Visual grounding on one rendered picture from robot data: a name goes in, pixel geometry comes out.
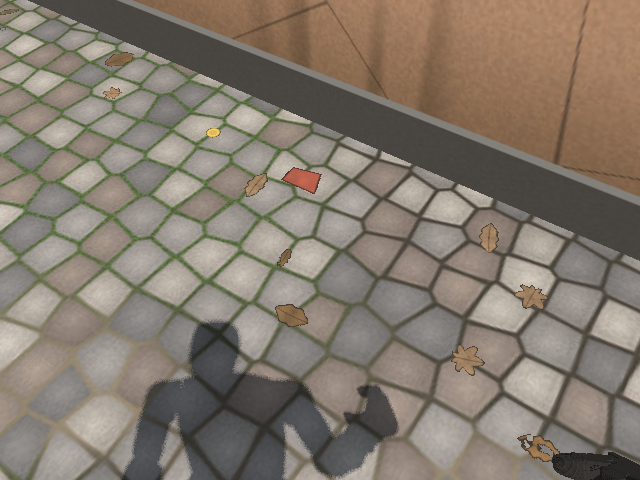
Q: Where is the robot right hand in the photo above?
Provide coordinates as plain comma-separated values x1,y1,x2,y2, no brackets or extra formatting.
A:
552,452,640,480

